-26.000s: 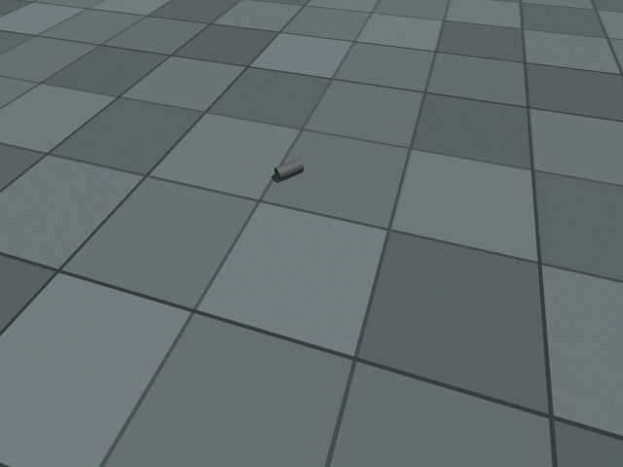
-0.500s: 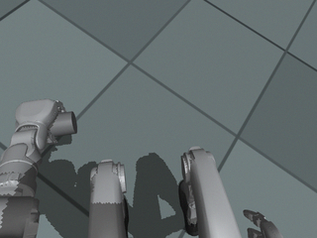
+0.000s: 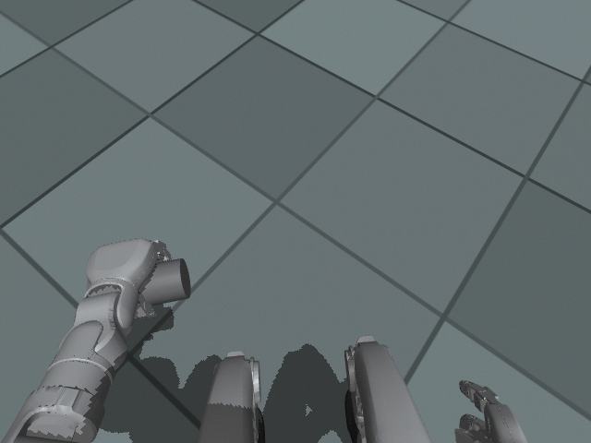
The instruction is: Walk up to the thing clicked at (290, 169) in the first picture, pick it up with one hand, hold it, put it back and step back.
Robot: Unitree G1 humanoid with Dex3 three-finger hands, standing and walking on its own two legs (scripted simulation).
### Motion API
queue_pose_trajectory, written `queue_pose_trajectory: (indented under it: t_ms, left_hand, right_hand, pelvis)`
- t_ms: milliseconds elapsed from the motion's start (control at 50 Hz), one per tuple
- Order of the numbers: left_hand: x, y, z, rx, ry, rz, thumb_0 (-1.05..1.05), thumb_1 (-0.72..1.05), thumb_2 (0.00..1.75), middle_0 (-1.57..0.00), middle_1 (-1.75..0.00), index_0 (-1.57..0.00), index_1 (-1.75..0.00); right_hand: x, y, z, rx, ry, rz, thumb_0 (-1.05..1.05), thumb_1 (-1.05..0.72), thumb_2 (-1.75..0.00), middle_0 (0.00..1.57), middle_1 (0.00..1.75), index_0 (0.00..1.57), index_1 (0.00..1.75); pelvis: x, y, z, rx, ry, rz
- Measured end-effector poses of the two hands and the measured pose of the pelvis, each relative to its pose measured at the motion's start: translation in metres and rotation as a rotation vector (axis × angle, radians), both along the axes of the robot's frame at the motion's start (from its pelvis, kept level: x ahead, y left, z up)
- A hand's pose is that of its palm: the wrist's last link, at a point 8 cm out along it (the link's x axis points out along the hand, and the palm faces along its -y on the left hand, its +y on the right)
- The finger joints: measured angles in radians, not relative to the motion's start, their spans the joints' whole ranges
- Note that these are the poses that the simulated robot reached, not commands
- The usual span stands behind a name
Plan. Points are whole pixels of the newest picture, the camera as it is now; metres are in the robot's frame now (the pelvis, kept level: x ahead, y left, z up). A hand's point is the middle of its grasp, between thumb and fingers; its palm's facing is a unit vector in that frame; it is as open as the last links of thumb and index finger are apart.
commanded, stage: lift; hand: left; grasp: from above
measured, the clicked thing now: (141, 286) +0.37 +0.24 -0.10
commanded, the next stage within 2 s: hold in 0.66 s
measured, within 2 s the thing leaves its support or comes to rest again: neither
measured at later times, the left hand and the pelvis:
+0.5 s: hand (117, 260) +0.36 +0.22 +0.04, palm faces -0.45 -0.10 -0.89, open 9.2 cm; pelvis +0.03 +0.00 +0.12, yaw +0 degrees
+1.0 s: hand (95, 228) +0.37 +0.22 +0.09, palm faces -0.45 -0.08 -0.89, open 9.2 cm; pelvis +0.06 +0.00 +0.17, yaw -1 degrees
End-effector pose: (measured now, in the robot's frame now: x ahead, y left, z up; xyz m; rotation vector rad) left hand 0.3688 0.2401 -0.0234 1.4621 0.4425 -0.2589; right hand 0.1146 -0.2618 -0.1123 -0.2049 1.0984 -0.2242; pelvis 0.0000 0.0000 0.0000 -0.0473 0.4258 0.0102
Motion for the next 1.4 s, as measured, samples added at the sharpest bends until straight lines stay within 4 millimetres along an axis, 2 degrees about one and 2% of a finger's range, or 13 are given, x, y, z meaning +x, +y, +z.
queue_pose_trajectory:
  t_ms: [120,240,400,600,940,1160,1400]
  left_hand:
    - [-0.004,-0.009,0.042,-0.007,0.028,-0.003,0.0,0.1,0.36,-0.85,-0.38,-0.85,-0.35]
    - [-0.01,-0.016,0.07,-0.013,0.038,-0.006,0.0,0.11,0.36,-0.84,-0.39,-0.84,-0.35]
    - [-0.011,-0.02,0.1,0.004,0.033,-0.003,0.0,0.1,0.39,-0.83,-0.41,-0.83,-0.38]
    - [0.002,-0.02,0.139,0.009,0.021,0.027,0.0,0.08,0.45,-0.82,-0.43,-0.82,-0.4]
    - [0.007,-0.02,0.169,0.012,0.033,-0.008,0.0,0.08,0.46,-0.81,-0.45,-0.81,-0.43]
    - [0.017,-0.018,0.188,0.019,0.027,0.004,0.0,0.09,0.45,-0.81,-0.44,-0.81,-0.42]
    - [0.013,-0.025,0.196,0.016,0.033,-0.029,0.0,0.09,0.44,-0.82,-0.42,-0.82,-0.4]
  right_hand:
    - [-0.002,-0.003,0.04,-0.004,-0.017,-0.028,0.01,-0.9,-0.89,0.2,0.3,0.2,0.3]
    - [-0.006,-0.008,0.072,-0.017,-0.018,-0.047,0.01,-0.9,-0.89,0.2,0.3,0.2,0.3]
    - [-0.005,-0.008,0.104,-0.019,-0.009,-0.051,0.01,-0.9,-0.89,0.2,0.3,0.2,0.3]
    - [0.003,-0.004,0.135,0.002,-0.027,-0.05,0.01,-0.9,-0.89,0.2,0.3,0.2,0.3]
    - [0.029,-0.003,0.164,0.012,-0.059,-0.044,0.01,-0.89,-0.89,0.2,0.3,0.2,0.3]
    - [0.041,-0.003,0.174,0.023,-0.083,-0.045,0.01,-0.89,-0.89,0.2,0.3,0.2,0.3]
    - [0.044,-0.005,0.178,0.035,-0.09,-0.034,0.01,-0.89,-0.89,0.2,0.3,0.2,0.3]
  pelvis:
    - [0.008,-0.003,0.04,0.013,-0.064,-0.007]
    - [0.017,-0.005,0.071,0.017,-0.111,-0.011]
    - [0.028,-0.005,0.104,0.021,-0.169,-0.012]
    - [0.041,-0.005,0.137,0.029,-0.233,-0.014]
    - [0.058,-0.001,0.164,0.035,-0.292,-0.022]
    - [0.066,0.0,0.172,0.037,-0.319,-0.026]
    - [0.066,-0.002,0.177,0.039,-0.341,-0.03]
